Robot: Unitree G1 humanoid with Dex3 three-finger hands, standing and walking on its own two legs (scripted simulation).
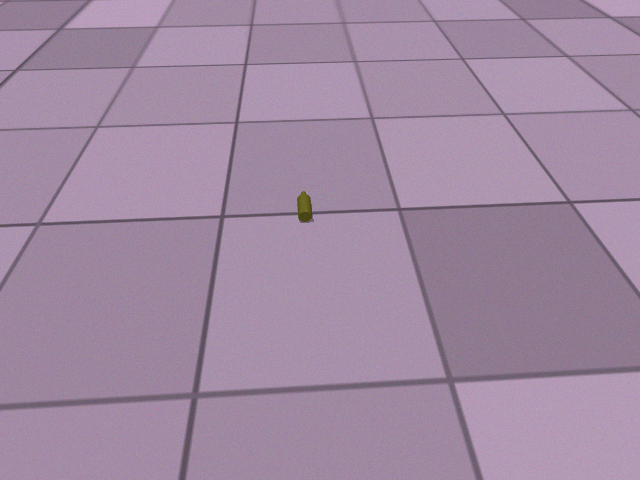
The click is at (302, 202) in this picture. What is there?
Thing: lying bottle
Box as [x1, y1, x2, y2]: [297, 191, 311, 221]
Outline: 303,191 297,198 298,217 302,221 307,221 311,218 310,199 309,196
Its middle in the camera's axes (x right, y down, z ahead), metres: -0.06 -0.16 +1.82
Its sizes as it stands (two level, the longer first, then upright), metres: 0.164 0.062 0.062
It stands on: the floor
